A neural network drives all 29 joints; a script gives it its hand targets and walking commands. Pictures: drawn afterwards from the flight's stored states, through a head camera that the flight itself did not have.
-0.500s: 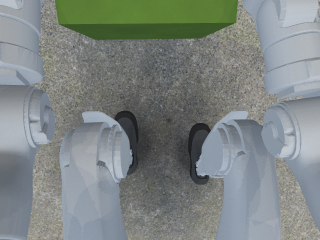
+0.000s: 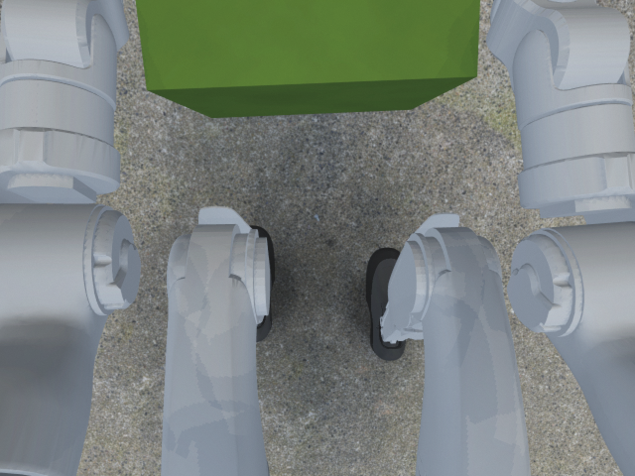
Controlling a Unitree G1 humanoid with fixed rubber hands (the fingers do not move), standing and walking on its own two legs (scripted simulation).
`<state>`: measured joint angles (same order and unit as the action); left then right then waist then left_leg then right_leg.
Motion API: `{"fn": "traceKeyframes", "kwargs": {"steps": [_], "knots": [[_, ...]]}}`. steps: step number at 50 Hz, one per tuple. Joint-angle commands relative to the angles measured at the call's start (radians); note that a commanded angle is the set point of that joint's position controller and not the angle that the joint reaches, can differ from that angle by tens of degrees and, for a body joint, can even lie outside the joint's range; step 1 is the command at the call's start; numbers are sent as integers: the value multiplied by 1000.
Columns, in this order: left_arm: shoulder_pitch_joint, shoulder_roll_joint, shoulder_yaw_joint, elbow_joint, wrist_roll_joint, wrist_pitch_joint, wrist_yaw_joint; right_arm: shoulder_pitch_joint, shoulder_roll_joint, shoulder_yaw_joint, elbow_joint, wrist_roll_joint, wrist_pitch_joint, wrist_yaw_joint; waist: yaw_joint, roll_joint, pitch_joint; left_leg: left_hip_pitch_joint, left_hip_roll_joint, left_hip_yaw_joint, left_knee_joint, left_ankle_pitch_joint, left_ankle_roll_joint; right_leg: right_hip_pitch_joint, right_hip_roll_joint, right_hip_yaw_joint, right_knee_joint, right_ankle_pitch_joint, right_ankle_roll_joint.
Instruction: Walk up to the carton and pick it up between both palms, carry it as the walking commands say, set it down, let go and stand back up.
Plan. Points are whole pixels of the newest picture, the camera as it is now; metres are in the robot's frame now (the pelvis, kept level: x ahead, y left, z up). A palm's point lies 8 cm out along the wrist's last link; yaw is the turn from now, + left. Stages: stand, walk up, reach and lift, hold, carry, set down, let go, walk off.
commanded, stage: reach and lift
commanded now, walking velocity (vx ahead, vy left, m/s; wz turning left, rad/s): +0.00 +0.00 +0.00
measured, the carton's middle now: out of the picture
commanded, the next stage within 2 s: none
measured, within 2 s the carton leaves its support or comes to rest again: neither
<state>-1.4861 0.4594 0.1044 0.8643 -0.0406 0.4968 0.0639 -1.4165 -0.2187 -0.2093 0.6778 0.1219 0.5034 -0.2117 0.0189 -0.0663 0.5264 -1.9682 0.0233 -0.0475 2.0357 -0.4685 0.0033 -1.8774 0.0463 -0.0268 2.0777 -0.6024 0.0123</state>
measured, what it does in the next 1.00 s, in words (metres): rises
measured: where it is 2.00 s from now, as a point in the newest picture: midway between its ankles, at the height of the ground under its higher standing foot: (321, 313)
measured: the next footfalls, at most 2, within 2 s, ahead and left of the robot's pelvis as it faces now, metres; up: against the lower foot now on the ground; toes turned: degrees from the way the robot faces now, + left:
none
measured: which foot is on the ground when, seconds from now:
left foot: down 0.00-1.00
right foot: down 0.00-1.00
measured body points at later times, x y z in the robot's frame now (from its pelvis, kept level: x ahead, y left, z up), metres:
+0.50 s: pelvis -0.01 +0.00 +0.05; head +0.32 +0.05 +0.35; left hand +0.56 +0.23 -0.03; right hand +0.56 -0.12 -0.01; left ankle +0.16 +0.12 -0.39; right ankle +0.13 -0.12 -0.39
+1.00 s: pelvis -0.02 +0.00 +0.11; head +0.28 +0.05 +0.43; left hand +0.53 +0.22 +0.04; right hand +0.54 -0.12 +0.06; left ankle +0.16 +0.12 -0.39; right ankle +0.13 -0.12 -0.39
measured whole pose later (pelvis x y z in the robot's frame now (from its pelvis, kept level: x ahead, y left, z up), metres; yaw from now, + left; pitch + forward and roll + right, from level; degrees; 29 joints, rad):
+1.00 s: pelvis -0.02 +0.00 +0.11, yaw +1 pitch +15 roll -3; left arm -1.38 0.37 0.15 0.78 0.04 0.57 0.07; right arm -1.29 -0.17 -0.29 0.62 0.03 0.54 -0.17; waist 0.02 -0.05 0.52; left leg -1.56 0.02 -0.06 1.69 -0.40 0.00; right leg -1.48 0.05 -0.03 1.71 -0.51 0.01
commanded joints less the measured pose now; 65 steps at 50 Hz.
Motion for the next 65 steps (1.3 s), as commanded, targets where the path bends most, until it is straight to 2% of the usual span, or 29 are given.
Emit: {"fn": "traceKeyframes", "kwargs": {"steps": [1,5,12,14,15,19,20,22,24,25,26,27,31,32,34,35,36,40,43,47,49,52,53,54,59,60,63,64,65], "knots": [[-770,-1172,-130,-374,-141,-68,-283,-863,1054,270,-226,79,-81,364,127,176,-2291,1009,-135,109,-303,228,11,447,128,-48,-353,170,-33],[-788,-1232,-184,-372,-161,-60,-297,-863,1051,265,-230,62,-78,383,71,190,-2359,1088,-136,90,-335,201,4,463,128,-56,-388,161,-36],[-772,-1240,-247,-598,-215,-33,-276,-890,1041,383,-475,139,-51,374,83,182,-2752,1343,-155,83,-341,410,-4,677,148,-43,-409,345,-25],[-781,-1239,-235,-608,-212,-26,-273,-845,1039,370,-404,126,-37,376,72,195,-2682,1340,-151,68,-360,383,-13,621,149,-47,-411,310,-24],[-746,-1272,-246,-604,-222,-20,-272,-855,1047,387,-457,129,-40,374,66,176,-2720,1369,-151,63,-368,406,-10,677,146,-38,-424,334,-25],[-665,-1293,-210,-486,-174,-16,-285,-788,1065,373,-367,103,-40,387,80,166,-2579,1279,-148,79,-396,377,-7,637,144,-35,-460,303,-24],[-622,-1284,-198,-452,-150,-19,-289,-780,1082,374,-354,106,-43,393,106,165,-2540,1264,-147,85,-400,373,0,625,141,-30,-464,295,-22],[-620,-1343,-227,-460,-178,-23,-298,-760,1099,373,-353,93,-45,399,59,158,-2545,1283,-149,71,-421,356,-6,642,142,-40,-481,300,-25],[-610,-1363,-223,-435,-173,-25,-301,-804,1091,373,-382,100,-57,406,84,171,-2553,1312,-148,70,-445,339,-3,638,140,-30,-503,279,-30],[-611,-1358,-225,-436,-175,-27,-303,-773,1099,360,-342,89,-52,411,64,163,-2526,1301,-148,67,-446,332,-5,620,143,-36,-502,273,-28],[-626,-1358,-229,-472,-171,-30,-301,-784,1116,376,-348,105,-56,414,93,183,-2563,1320,-147,73,-453,340,-5,653,140,-22,-518,280,-31],[-616,-1362,-225,-427,-169,-27,-304,-751,1098,342,-306,79,-55,416,59,171,-2496,1285,-146,56,-465,310,-9,611,140,-32,-522,262,-33],[-620,-1366,-258,-526,-196,-33,-304,-800,1129,426,-431,120,-52,418,89,129,-2655,1371,-153,67,-485,377,0,755,142,-20,-545,328,-22],[-614,-1374,-269,-542,-211,-25,-301,-816,1101,420,-463,123,-51,415,65,124,-2693,1399,-156,59,-486,388,-4,765,142,-20,-553,336,-20],[-670,-1329,-267,-602,-216,-23,-293,-786,1094,412,-446,123,-37,409,57,133,-2708,1440,-158,50,-502,387,-7,783,145,-16,-564,342,-21],[-676,-1323,-278,-643,-214,-20,-288,-813,1095,436,-482,147,-40,408,89,157,-2734,1468,-158,61,-502,393,-8,799,141,-3,-569,336,-22],[-668,-1341,-290,-610,-219,-9,-284,-846,1074,434,-507,150,-40,406,75,162,-2742,1488,-157,51,-512,373,-8,800,144,-8,-567,334,-21],[-672,-1343,-252,-532,-195,-10,-284,-818,1083,404,-389,121,-36,411,80,160,-2542,1407,-149,45,-566,238,-4,748,128,4,-620,209,-27],[-628,-1386,-227,-411,-176,-7,-293,-788,1079,338,-280,72,-40,420,43,158,-2399,1362,-138,31,-605,130,-3,663,123,-8,-658,106,-34],[-643,-1418,-244,-429,-187,-14,-306,-750,1115,322,-249,58,-43,435,17,175,-2415,1398,-139,17,-639,110,-9,692,119,-17,-691,112,-41],[-658,-1427,-281,-507,-200,-18,-301,-733,1130,333,-277,72,-45,441,16,202,-2511,1503,-142,14,-649,162,-13,729,129,-19,-693,160,-43],[-595,-1447,-310,-567,-218,-12,-298,-721,1129,396,-380,93,-41,446,24,173,-2672,1615,-149,12,-650,286,-16,812,137,-20,-702,256,-40],[-545,-1418,-277,-528,-185,-7,-297,-732,1134,404,-405,99,-40,442,63,159,-2653,1588,-149,16,-646,303,-7,814,138,-6,-701,259,-37],[-550,-1420,-297,-578,-202,-6,-294,-708,1120,401,-405,100,-34,441,33,148,-2679,1618,-150,18,-649,330,-10,842,140,-7,-713,284,-32],[-541,-1425,-349,-694,-227,-4,-288,-684,1131,475,-533,139,-32,436,41,151,-2780,1720,-152,13,-670,454,-11,975,141,16,-742,402,-29],[-542,-1397,-337,-726,-212,-12,-287,-622,1139,480,-474,128,-25,432,59,162,-2750,1695,-154,35,-670,479,-16,984,138,28,-750,407,-29],[-508,-1415,-334,-604,-183,-9,-289,-601,1132,454,-410,101,-30,431,33,158,-2586,1632,-144,15,-703,394,-11,932,129,36,-782,338,-30],[-481,-1414,-327,-597,-171,-13,-292,-557,1153,464,-366,92,-30,437,56,150,-2531,1604,-144,24,-720,383,-10,928,126,34,-794,323,-29],[-489,-1430,-334,-550,-175,-20,-300,-572,1150,448,-340,83,-40,442,34,152,-2465,1579,-139,18,-738,339,-9,878,120,31,-805,288,-28]]}}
